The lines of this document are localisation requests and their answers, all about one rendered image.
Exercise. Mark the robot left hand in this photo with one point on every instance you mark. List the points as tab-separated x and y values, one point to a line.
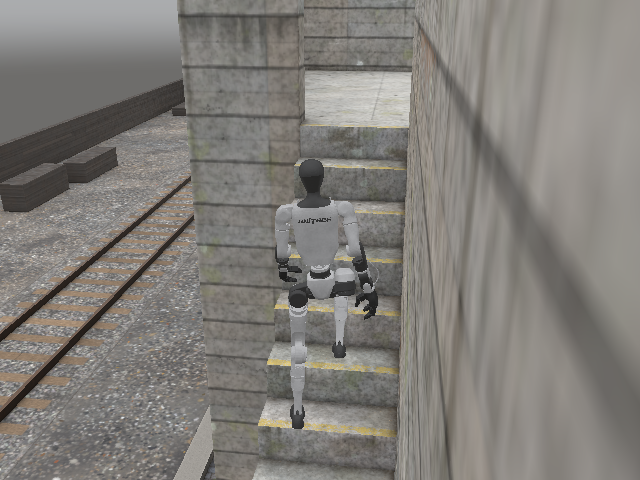
284	277

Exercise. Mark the humanoid robot head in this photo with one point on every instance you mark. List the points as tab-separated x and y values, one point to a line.
311	172

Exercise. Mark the robot right hand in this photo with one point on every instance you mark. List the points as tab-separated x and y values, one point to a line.
373	303

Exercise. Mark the left robot foot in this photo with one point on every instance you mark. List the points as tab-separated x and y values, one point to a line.
297	420

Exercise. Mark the left robot upper arm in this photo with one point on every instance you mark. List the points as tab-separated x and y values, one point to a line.
283	215

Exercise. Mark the robot left forearm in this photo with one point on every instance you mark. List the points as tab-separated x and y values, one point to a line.
283	264

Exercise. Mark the robot right forearm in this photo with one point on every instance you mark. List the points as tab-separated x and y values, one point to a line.
363	272

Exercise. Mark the right robot upper arm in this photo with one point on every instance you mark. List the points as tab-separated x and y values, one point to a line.
346	210

